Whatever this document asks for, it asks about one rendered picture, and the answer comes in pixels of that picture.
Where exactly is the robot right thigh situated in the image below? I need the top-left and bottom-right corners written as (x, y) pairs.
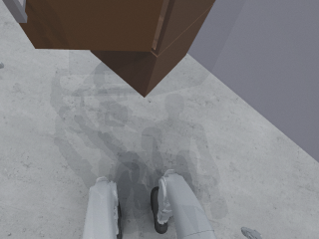
top-left (159, 173), bottom-right (217, 239)

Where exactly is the robot right foot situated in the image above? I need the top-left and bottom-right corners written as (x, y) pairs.
top-left (151, 186), bottom-right (168, 234)

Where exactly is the handle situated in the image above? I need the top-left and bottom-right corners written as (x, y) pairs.
top-left (2, 0), bottom-right (28, 23)

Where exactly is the robot right hand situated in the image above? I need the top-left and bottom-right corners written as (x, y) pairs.
top-left (240, 226), bottom-right (262, 239)

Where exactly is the cupboard door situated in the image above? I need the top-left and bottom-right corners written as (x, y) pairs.
top-left (19, 0), bottom-right (163, 52)

